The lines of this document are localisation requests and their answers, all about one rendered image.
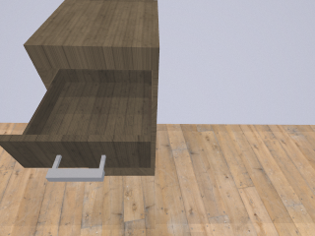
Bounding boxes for handle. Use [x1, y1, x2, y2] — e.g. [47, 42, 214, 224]
[45, 154, 106, 182]

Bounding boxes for drawer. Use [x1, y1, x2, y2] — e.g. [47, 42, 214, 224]
[0, 69, 152, 168]

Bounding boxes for cabinet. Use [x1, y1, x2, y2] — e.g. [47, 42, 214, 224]
[24, 0, 159, 176]

